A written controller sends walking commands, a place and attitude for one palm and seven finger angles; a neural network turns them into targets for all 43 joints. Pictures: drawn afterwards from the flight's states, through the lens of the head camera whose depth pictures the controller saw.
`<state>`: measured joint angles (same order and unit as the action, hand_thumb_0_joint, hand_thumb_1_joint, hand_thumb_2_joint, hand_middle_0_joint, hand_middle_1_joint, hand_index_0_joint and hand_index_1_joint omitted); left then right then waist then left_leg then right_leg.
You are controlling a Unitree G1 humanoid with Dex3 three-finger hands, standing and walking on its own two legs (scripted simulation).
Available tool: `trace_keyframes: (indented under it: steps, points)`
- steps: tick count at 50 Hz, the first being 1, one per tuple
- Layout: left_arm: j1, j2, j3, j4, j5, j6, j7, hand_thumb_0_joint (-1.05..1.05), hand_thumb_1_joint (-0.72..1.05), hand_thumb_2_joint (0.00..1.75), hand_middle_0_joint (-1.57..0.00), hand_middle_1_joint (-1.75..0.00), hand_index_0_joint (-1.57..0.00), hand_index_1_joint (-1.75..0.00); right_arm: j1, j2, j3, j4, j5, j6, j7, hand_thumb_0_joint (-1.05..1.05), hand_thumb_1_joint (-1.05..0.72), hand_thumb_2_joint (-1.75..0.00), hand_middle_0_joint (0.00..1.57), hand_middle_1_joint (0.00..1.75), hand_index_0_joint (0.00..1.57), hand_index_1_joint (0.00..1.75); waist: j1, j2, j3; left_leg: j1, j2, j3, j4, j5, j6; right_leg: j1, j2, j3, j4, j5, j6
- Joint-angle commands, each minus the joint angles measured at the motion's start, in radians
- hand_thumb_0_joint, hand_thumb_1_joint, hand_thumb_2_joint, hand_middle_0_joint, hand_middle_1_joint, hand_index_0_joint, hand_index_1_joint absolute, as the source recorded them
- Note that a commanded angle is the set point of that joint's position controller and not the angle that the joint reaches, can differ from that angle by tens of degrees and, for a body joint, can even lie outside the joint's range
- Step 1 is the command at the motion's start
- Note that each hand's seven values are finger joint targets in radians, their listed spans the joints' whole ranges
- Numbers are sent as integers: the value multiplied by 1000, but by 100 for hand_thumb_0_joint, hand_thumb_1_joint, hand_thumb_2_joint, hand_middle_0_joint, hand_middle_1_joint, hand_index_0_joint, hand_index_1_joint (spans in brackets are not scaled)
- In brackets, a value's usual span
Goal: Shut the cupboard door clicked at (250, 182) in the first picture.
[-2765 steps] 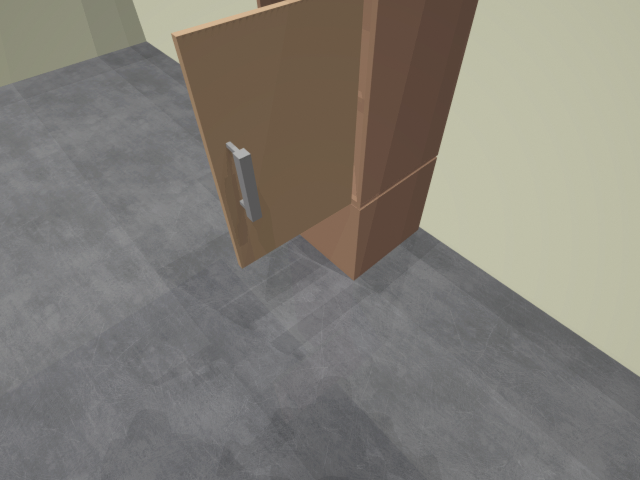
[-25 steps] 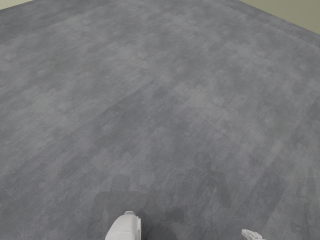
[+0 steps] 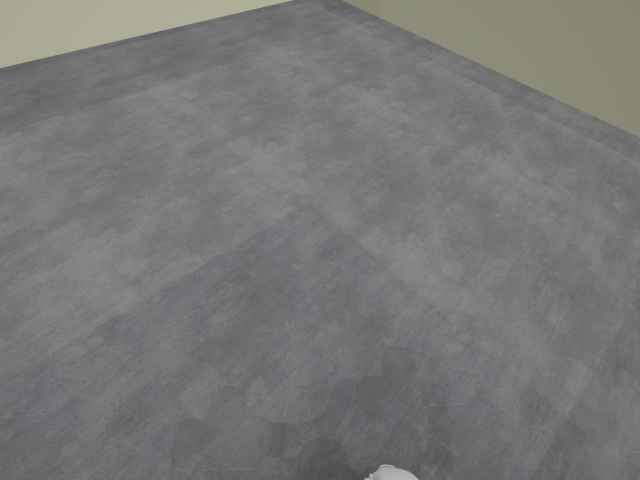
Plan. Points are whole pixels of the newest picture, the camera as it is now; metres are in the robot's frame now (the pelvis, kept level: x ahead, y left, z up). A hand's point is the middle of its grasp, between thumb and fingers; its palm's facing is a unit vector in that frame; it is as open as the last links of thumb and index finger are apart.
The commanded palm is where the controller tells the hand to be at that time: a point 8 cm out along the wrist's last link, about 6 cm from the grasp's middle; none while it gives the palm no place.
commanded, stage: turn to face it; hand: left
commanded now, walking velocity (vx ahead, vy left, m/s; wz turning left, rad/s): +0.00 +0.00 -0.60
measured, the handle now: out of the picture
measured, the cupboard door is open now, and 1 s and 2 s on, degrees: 30 30 30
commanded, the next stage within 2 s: none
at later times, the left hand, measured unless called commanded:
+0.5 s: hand (209, 458) +0.18 +0.16 -0.18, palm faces -0.25 -0.94 -0.22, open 7.4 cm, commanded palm none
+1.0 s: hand (262, 384) +0.28 +0.10 -0.16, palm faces -0.56 -0.78 -0.29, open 7.4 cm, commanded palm none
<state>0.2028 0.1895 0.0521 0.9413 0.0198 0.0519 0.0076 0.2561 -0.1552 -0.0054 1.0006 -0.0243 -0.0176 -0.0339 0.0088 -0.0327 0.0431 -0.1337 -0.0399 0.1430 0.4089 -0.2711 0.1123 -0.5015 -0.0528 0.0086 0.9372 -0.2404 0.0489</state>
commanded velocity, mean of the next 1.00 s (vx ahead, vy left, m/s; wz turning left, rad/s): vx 0.00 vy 0.00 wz -0.60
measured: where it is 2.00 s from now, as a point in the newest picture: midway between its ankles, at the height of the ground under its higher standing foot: outside the picture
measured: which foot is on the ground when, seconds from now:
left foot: down 0.00-0.22, up 0.24-0.54, down 0.56-0.94, up 0.96-1.00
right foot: up 0.00-0.18, down 0.20-0.56, up 0.58-0.92, down 0.94-1.00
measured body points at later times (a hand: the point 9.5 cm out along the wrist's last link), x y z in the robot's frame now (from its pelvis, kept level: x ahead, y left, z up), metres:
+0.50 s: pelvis +0.07 -0.01 -0.01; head +0.12 -0.02 +0.44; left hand +0.19 +0.21 -0.16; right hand +0.09 -0.28 -0.14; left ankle +0.14 +0.12 -0.71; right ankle +0.01 -0.13 -0.74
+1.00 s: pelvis +0.07 -0.01 -0.02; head +0.09 -0.05 +0.43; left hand +0.31 +0.14 -0.14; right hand -0.04 -0.27 -0.17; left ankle +0.15 +0.11 -0.71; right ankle +0.01 -0.10 -0.74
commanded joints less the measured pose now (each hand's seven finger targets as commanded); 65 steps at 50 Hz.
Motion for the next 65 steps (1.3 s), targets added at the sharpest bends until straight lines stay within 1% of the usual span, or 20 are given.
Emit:
trace_keyframes:
  steps: [1,5,8,9,10,11,12,17,26,28,29,35,44,45,47,49,53,60,63,65]
  points:
    - [-24,58,24,-72,2,-1,-8,0,90,90,-20,-30,-20,-30,61,-154,-44,-28,-6,-5,-18,0,-90,-90,20,30,20,30,-24,140,15,40,359,-147,-72,602,61,1,-11,-29,-77,-81,-13]
    - [-38,49,21,-85,2,-14,-11,0,90,90,-20,-30,-20,-30,103,-175,-60,-10,-6,4,-21,0,-90,-90,20,30,20,30,-49,157,-44,161,376,-114,45,796,42,56,24,-82,-215,-130,-42]
    - [66,71,31,-64,3,-26,-10,0,90,90,-20,-30,-20,-30,87,-193,-70,-18,11,7,-17,0,-90,-90,20,30,20,30,2,138,-119,158,330,-38,205,881,-30,234,49,-102,-422,46,-68]
    - [157,110,43,-42,5,-34,-6,0,90,90,-20,-30,-20,-30,63,-194,-74,-34,22,8,-12,0,-90,-90,20,30,20,30,45,79,-169,42,288,3,345,754,-74,410,-4,-20,-490,312,-101]
    - [235,197,60,-17,13,-48,7,0,90,90,-20,-30,-20,-30,25,-148,-74,-69,29,5,-7,0,-90,-90,20,30,20,30,72,-137,-198,-252,158,63,588,264,-140,616,-224,270,-496,804,-216]
    - [250,233,64,2,-2,-48,16,0,90,90,-20,-30,-20,-30,-28,-129,-63,-100,24,13,-8,0,-90,-90,20,30,20,30,78,-156,-151,-431,59,-5,773,-357,-172,642,-364,357,-500,1090,-343]
    - [206,212,65,-16,-3,-43,28,0,90,90,-20,-30,-20,-30,-61,-120,-58,-109,20,24,-13,0,-90,-90,20,30,20,30,69,-111,-106,-497,103,-136,813,-341,-164,611,-343,336,-503,959,-359]
    - [27,183,57,-82,5,-40,23,0,90,90,-20,-30,-20,-30,-49,-102,-60,-109,11,43,7,0,-90,-90,20,30,20,30,-10,-56,-59,-402,118,-137,657,-172,-190,387,-186,198,-555,596,-250]
    - [-31,202,74,-113,0,-19,1,0,90,90,-20,-30,-20,-30,23,-156,-70,-124,17,13,1,0,-90,-90,20,30,20,30,-53,-96,-96,-17,69,-96,61,100,-191,182,-68,235,-389,343,-144]
    - [21,110,51,-141,-17,-12,-7,0,90,90,-20,-30,-20,-30,96,-324,-97,-129,-1,-2,-6,0,-90,-90,20,30,20,30,-63,367,-176,155,494,-503,-69,442,-14,-37,122,19,-4,-403,-27]
    - [-12,143,54,-148,-8,-11,-5,0,90,90,-20,-30,-20,-30,105,-326,-92,-135,-7,6,-9,0,-90,-90,20,30,20,30,-76,256,-162,64,543,-523,-63,469,64,-6,80,59,175,-446,-31]
    - [-11,130,58,-141,-1,13,-47,0,90,90,-20,-30,-20,-30,-80,-247,-65,-193,-10,15,-11,0,-90,-90,20,30,20,30,-2,247,-55,-40,376,-175,-70,322,9,7,13,-35,162,-263,3]
    - [10,130,48,-152,-1,-5,-49,0,90,90,-20,-30,-20,-30,-56,-294,-94,-171,-1,29,12,0,-90,-90,20,30,20,30,5,206,-110,-73,387,-44,88,239,-44,273,54,-129,-358,-56,-29]
    - [65,166,57,-134,2,-10,-45,0,90,90,-20,-30,-20,-30,-70,-277,-96,-177,5,33,16,0,-90,-90,20,30,20,30,35,141,-120,-156,346,-1,188,150,-89,378,34,-95,-463,39,-46]
    - [123,334,83,-119,9,-26,-20,0,90,90,-20,-30,-20,-30,-137,-173,-69,-247,8,41,21,0,-90,-90,20,30,20,30,87,-315,-60,-498,118,4,621,-386,-185,438,-330,427,-647,397,-217]
    - [68,294,76,-137,5,-24,-4,0,90,90,-20,-30,-20,-30,-135,-188,-71,-234,11,51,14,0,-90,-90,20,30,20,30,47,-187,-29,-544,153,-151,768,-262,-173,368,-293,354,-655,254,-263]
    - [-34,220,55,-159,2,-33,1,0,90,90,-20,-30,-20,-30,-82,-191,-73,-184,7,47,18,0,-90,-90,20,30,20,30,-11,-155,-80,-444,139,-137,703,-111,-201,347,-169,213,-578,372,-219]
    - [15,244,68,-130,10,-26,-2,0,90,90,-20,-30,-20,-30,-103,-159,-64,-199,19,36,11,0,-90,-90,20,30,20,30,18,-113,-101,-303,74,-118,361,-161,-191,344,-168,331,-534,378,-245]
    - [-48,228,67,-135,-2,-16,-2,0,90,90,-20,-30,-20,-30,16,-169,-63,-159,22,20,0,0,-90,-90,20,30,20,30,-47,-97,-123,-59,66,-114,41,43,-182,220,-101,312,-435,328,-164]
    - [-9,124,43,-160,-18,-11,-16,0,90,90,-20,-30,-20,-30,52,-323,-88,-164,6,6,-5,0,-90,-90,20,30,20,30,-45,345,-158,146,448,-478,-119,268,-45,-61,120,79,-103,-284,-41]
